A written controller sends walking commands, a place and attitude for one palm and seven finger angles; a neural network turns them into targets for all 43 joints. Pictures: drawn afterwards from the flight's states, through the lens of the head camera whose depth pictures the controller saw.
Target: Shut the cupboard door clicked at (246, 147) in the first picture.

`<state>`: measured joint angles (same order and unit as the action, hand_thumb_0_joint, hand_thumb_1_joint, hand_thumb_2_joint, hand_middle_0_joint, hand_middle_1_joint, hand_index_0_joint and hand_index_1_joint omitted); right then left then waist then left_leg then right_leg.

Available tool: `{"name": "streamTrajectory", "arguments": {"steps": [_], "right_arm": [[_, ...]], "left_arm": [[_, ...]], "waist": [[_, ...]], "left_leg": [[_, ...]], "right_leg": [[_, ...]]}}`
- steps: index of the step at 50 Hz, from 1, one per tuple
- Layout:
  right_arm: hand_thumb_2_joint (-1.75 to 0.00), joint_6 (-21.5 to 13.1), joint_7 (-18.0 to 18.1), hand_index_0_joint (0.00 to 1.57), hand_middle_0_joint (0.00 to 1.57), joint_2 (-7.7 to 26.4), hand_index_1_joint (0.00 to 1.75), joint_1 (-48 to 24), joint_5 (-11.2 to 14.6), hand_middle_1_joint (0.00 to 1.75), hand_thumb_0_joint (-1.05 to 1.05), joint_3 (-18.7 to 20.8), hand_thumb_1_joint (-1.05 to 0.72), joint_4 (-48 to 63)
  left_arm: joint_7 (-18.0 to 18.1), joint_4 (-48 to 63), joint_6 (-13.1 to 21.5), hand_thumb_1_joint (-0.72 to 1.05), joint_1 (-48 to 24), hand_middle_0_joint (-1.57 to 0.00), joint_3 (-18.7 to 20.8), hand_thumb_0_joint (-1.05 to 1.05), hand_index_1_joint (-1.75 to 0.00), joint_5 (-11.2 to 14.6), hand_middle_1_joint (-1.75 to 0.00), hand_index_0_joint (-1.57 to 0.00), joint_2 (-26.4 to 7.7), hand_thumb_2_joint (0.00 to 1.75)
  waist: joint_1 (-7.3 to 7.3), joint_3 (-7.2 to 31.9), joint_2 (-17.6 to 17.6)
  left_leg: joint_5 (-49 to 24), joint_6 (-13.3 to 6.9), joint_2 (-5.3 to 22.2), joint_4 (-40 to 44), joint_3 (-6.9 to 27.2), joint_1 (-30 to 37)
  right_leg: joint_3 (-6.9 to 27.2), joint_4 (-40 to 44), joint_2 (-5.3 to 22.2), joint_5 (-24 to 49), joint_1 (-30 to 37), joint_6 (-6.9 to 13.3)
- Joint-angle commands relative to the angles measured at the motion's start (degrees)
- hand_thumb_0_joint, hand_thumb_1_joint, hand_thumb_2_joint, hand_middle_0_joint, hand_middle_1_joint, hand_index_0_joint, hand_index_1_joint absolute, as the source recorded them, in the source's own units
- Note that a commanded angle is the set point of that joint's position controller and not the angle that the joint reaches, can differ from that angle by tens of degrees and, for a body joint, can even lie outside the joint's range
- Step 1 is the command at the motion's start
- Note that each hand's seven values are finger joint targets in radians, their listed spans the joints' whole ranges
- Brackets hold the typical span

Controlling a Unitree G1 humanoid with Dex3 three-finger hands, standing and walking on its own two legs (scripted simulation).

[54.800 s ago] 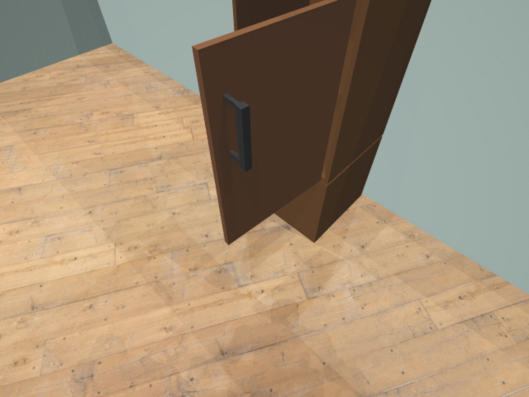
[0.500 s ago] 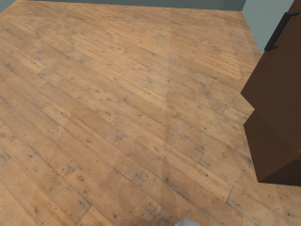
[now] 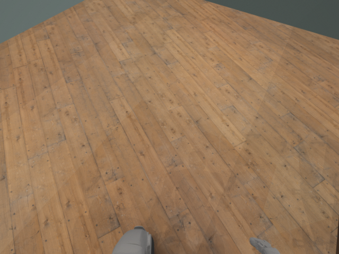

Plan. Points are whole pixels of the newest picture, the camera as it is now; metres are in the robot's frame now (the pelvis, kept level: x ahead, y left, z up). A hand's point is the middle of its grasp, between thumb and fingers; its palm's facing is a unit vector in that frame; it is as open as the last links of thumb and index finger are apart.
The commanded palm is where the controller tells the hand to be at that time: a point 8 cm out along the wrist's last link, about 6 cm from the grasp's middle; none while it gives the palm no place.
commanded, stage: walk to a spot facing it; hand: left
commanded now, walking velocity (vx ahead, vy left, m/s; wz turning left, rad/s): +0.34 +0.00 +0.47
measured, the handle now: out of the picture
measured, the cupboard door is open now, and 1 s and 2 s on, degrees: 26 26 26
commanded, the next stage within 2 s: turn to face it in 0.32 s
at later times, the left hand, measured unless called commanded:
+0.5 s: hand (108, 180) +0.31 +0.22 -0.15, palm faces +0.07 -0.98 -0.19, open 7.4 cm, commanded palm none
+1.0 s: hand (112, 164) +0.37 +0.23 -0.17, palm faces -0.05 -0.97 -0.22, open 7.3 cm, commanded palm none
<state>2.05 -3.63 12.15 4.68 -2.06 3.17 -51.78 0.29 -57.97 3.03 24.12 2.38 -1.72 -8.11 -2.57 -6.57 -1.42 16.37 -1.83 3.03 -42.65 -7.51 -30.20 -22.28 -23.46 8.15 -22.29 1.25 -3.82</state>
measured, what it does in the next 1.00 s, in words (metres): walks ahead: left foot, then right foot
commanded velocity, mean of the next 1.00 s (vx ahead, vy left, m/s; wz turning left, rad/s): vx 0.12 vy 0.00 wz -0.29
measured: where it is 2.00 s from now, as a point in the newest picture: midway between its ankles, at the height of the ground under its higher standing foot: (162, 217)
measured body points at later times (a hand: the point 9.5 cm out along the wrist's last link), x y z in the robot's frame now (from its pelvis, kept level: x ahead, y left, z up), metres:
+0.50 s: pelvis +0.20 +0.03 +0.01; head +0.22 +0.04 +0.46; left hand +0.31 +0.27 -0.13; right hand +0.16 -0.20 -0.14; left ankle +0.12 +0.10 -0.73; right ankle +0.31 -0.10 -0.70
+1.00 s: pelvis +0.30 +0.04 +0.00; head +0.34 +0.04 +0.45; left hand +0.38 +0.28 -0.15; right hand +0.41 -0.22 -0.13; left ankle +0.34 +0.17 -0.72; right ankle +0.32 -0.07 -0.73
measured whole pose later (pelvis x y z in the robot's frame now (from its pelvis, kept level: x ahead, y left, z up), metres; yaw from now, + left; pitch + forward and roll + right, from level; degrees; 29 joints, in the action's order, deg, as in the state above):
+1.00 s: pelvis +0.30 +0.04 +0.00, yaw -9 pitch +2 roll +0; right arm 1.1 1.5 11.2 4.8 -0.6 2.5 -51.4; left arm 0.2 -54.2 -2.3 13.8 4.8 -1.3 -11.2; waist -2.6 -2.7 -1.0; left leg 19.5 3.6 1.3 -38.1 0.5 -21.3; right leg 6.1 -28.4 -4.0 -11.5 -18.5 1.4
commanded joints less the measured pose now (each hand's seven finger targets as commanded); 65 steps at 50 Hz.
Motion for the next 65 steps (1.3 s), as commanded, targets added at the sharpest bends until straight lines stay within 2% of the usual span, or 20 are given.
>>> {"name": "streamTrajectory", "arguments": {"steps": [1, 2, 3, 4, 8, 24, 27, 28, 29, 30, 31, 33, 36, 46, 49, 50, 51, 52, 57, 65], "right_arm": [[-0.9, -2.9, 1.1, 0.2, 0.2, 7.0, 0.3, 13.3, -0.2, 0.3, 0.0, 1.6, -0.9, 2.5], [-0.9, -3.3, 2.0, 0.2, 0.2, 15.4, 0.3, 20.3, -0.8, 0.3, 0.0, 3.7, -0.9, 1.2], [-0.9, -3.2, 3.0, 0.2, 0.2, 19.1, 0.3, 24.3, 0.4, 0.3, 0.0, 4.4, -0.9, -0.1], [-0.9, -3.3, 3.5, 0.2, 0.2, 18.5, 0.3, 21.9, 0.5, 0.3, 0.0, 4.0, -0.9, 0.0], [-0.9, -5.0, 4.4, 0.2, 0.2, 8.0, 0.3, 8.6, 0.5, 0.3, 0.0, 0.6, -0.9, 2.4], [-0.9, -5.7, 5.8, 0.2, 0.2, 3.4, 0.3, 21.3, 0.5, 0.3, 0.0, -0.4, -0.9, -9.2], [-0.9, -5.1, 6.3, 0.2, 0.2, 3.9, 0.3, 21.0, 0.8, 0.3, 0.0, -0.3, -0.9, -9.9], [-0.9, -5.1, 6.2, 0.2, 0.2, 4.5, 0.3, 19.5, 1.4, 0.3, 0.0, -0.1, -0.9, -9.3], [-0.9, -5.0, 6.0, 0.2, 0.2, 3.4, 0.3, 19.1, 2.1, 0.3, 0.0, 0.1, -0.9, -8.2], [-0.9, -4.8, 5.8, 0.2, 0.2, 1.6, 0.3, 19.9, 2.4, 0.3, 0.0, 0.1, -0.9, -6.9], [-0.9, -4.0, 6.1, 0.2, 0.2, 2.5, 0.3, 18.4, 2.0, 0.3, 0.0, 0.0, -0.9, -6.7], [-0.9, -2.7, 5.8, 0.2, 0.2, 1.6, 0.3, 13.0, 1.8, 0.3, 0.0, 0.0, -0.9, -5.6], [-0.9, -0.8, 5.3, 0.2, 0.2, -0.3, 0.3, 14.2, 0.9, 0.3, 0.0, 0.1, -0.9, -5.1], [-0.9, -1.3, 5.3, 0.2, 0.2, 2.4, 0.3, 5.1, 1.6, 0.3, 0.0, 0.5, -0.9, 2.5], [-0.9, -2.0, 5.7, 0.2, 0.2, 4.2, 0.3, 7.8, 1.9, 0.3, 0.0, 0.6, -0.9, 2.7], [-0.9, -2.5, 5.9, 0.2, 0.2, 6.5, 0.3, 9.5, 1.8, 0.3, 0.0, 0.9, -0.9, 2.5], [-0.9, -2.8, 6.1, 0.2, 0.2, 12.1, 0.3, 9.4, 0.7, 0.3, 0.0, 1.7, -0.9, 3.5], [-0.9, -2.3, 6.3, 0.2, 0.2, 14.6, 0.3, 9.8, 0.4, 0.3, 0.0, 2.1, -0.9, 4.8], [-0.9, -2.6, 6.4, 0.2, 0.2, 10.4, 0.3, 3.0, 0.1, 0.3, 0.0, 0.6, -0.9, 6.9], [-0.9, -1.9, 5.5, 0.2, 0.2, 12.8, 0.3, 8.3, 0.3, 0.3, 0.0, 2.1, -0.9, 4.0]], "left_arm": [[0.0, 4.4, 0.9, 0.9, -0.7, -0.2, 3.3, 0.0, -0.3, 0.7, -0.3, -0.2, -14.2, 0.9], [-1.1, 6.7, 0.5, 0.9, 0.1, -0.2, 3.3, 0.0, -0.3, 1.1, -0.3, -0.2, -10.4, 0.9], [-1.1, 10.9, 0.3, 0.9, -6.9, -0.2, 2.3, 0.0, -0.3, 0.9, -0.3, -0.2, -10.2, 0.9], [-0.5, 12.2, 0.4, 0.9, -10.6, -0.2, 2.5, 0.0, -0.3, 0.7, -0.3, -0.2, -9.6, 0.9], [-1.2, 6.1, -1.6, 0.9, -3.9, -0.2, 2.9, 0.0, -0.3, -0.6, -0.3, -0.2, -6.8, 0.9], [-0.8, 7.5, -2.3, 0.9, -18.4, -0.2, 0.6, 0.0, -0.3, 0.4, -0.3, -0.2, -4.9, 0.9], [-0.4, 5.2, -1.8, 0.9, -10.8, -0.2, 0.9, 0.0, -0.3, 0.4, -0.3, -0.2, -5.8, 0.9], [-0.2, 3.6, -1.5, 0.9, -4.7, -0.2, 1.6, 0.0, -0.3, 0.2, -0.3, -0.2, -7.6, 0.9], [0.2, 2.0, -0.9, 0.9, 1.5, -0.2, 2.8, 0.0, -0.3, -0.1, -0.3, -0.2, -11.5, 0.9], [0.6, 1.0, -0.6, 0.9, 4.7, -0.2, 3.5, 0.0, -0.3, 0.6, -0.3, -0.2, -14.7, 0.9], [1.2, 2.1, -1.0, 0.9, 1.1, -0.2, 3.4, 0.0, -0.3, 1.1, -0.3, -0.2, -13.8, 0.9], [1.7, 4.7, -1.9, 0.9, -7.1, -0.2, 3.1, 0.0, -0.3, 1.1, -0.3, -0.2, -10.7, 0.9], [1.6, 6.1, -1.8, 0.9, -10.8, -0.2, 3.4, 0.0, -0.3, 0.5, -0.3, -0.2, -8.8, 0.9], [0.3, 7.9, -3.4, 0.9, -9.9, -0.2, 5.1, 0.0, -0.3, -0.1, -0.3, -0.2, -13.7, 0.9], [0.2, 9.3, -4.2, 0.9, -12.7, -0.2, 5.0, 0.0, -0.3, 0.4, -0.3, -0.2, -13.7, 0.9], [0.2, 10.1, -4.5, 0.9, -13.1, -0.2, 4.6, 0.0, -0.3, 0.8, -0.3, -0.2, -11.8, 0.9], [-0.5, 11.5, -4.6, 0.9, -11.9, -0.2, 4.0, 0.0, -0.3, 1.3, -0.3, -0.2, -8.9, 0.9], [-1.0, 13.0, -4.4, 0.9, -12.8, -0.2, 4.0, 0.0, -0.3, 0.9, -0.3, -0.2, -9.7, 0.9], [-2.3, 11.2, -6.2, 0.9, -11.4, -0.2, 4.4, 0.0, -0.3, 0.6, -0.3, -0.2, -10.4, 0.9], [-2.9, 13.5, -6.0, 0.9, -16.5, -0.2, 3.2, 0.0, -0.3, 0.5, -0.3, -0.2, -9.5, 0.9]], "waist": [[10.12, 11.9, -1.5], [12.35, 17.4, 15.0], [14.0, 18.3, 13.0], [12.24, 14.5, 5.0], [3.62, 6.1, 9.8], [4.49, 1.8, 6.8], [1.23, 4.8, 5.7], [-1.44, 8.1, 4.0], [-3.17, 13.0, -3.5], [-2.5, 16.0, -12.7], [-1.51, 16.1, -10.4], [1.11, 9.5, -0.4], [3.77, 9.3, -1.6], [1.64, 10.9, -6.8], [4.05, 10.6, -6.8], [4.9, 11.0, -0.9], [4.48, 10.1, 14.3], [5.16, 8.8, 15.8], [1.57, 7.5, 11.0], [4.53, 8.2, 15.1]], "left_leg": [[-1.3, -4.1, -3.8, 11.2, -1.8, 29.6], [0.3, -10.5, 13.4, 16.6, 25.2, 44.1], [-4.3, -15.3, 22.1, 24.1, 39.8, 46.5], [1.7, -14.4, 23.4, 25.8, 37.4, 38.3], [2.2, -6.7, 11.6, 30.1, 19.5, 17.2], [-38.4, -7.3, 10.0, 25.2, 9.3, 30.1], [-48.0, -4.4, 9.8, 14.6, 6.0, 30.2], [-44.0, -2.8, 8.3, 7.0, 4.1, 25.7], [-27.3, -0.1, 2.6, -7.1, 1.2, 14.6], [17.4, 2.9, -5.5, -24.2, -1.0, 3.3], [19.2, 2.8, -2.7, -28.6, 7.4, 1.4], [12.0, 3.7, 0.7, -28.3, 9.1, 0.1], [6.6, 4.7, 1.1, -22.4, 7.7, 4.0], [6.6, 5.6, -2.1, -0.1, 7.0, 7.2], [-1.5, 5.0, -2.5, 14.6, 7.1, 19.9], [-2.9, 3.8, 2.5, 21.6, 11.2, 25.9], [-7.4, -1.4, 15.6, 26.0, 23.7, 30.4], [-11.7, -7.7, 25.0, 27.9, 29.2, 25.9], [-27.7, -5.8, 15.5, 22.9, 10.5, 22.2], [-30.7, -5.0, 16.8, 18.4, 4.2, 25.2]], "right_leg": [[2.5, -22.6, 11.3, 38.6, -11.7, 4.9], [3.8, -42.9, 2.5, 2.7, -31.2, 1.0], [13.7, -52.5, -1.3, -11.8, -42.6, 1.4], [18.5, -55.4, 0.1, -8.8, -44.3, 2.2], [21.5, -45.9, 2.6, 5.3, -35.6, 1.5], [19.2, -14.9, -4.6, 14.9, -30.0, 4.5], [17.4, -7.7, -8.0, 16.6, -17.6, 6.5], [18.9, -4.8, -7.3, 25.0, -8.0, 7.1], [31.1, -6.2, 1.9, 45.3, 4.3, 11.9], [46.5, -0.6, 15.5, 63.8, 10.3, 20.1], [47.7, 1.5, 14.9, 58.6, 6.0, 21.9], [39.9, 4.0, 9.8, 45.6, -5.6, 19.5], [34.6, 6.4, 4.9, 36.4, -14.9, 15.5], [42.7, 2.7, 2.6, 31.1, -12.4, 14.7], [42.9, -0.8, -0.6, 25.9, -20.3, 10.5], [39.8, -4.9, -4.6, 17.5, -26.1, 7.9], [31.7, -14.8, -12.3, 1.3, -35.2, 4.7], [24.4, -28.8, -11.8, -12.2, -36.3, 2.8], [23.2, -43.4, -7.0, -3.5, -34.1, 0.4], [16.8, -22.5, -7.5, -1.9, -25.2, 1.7]]}}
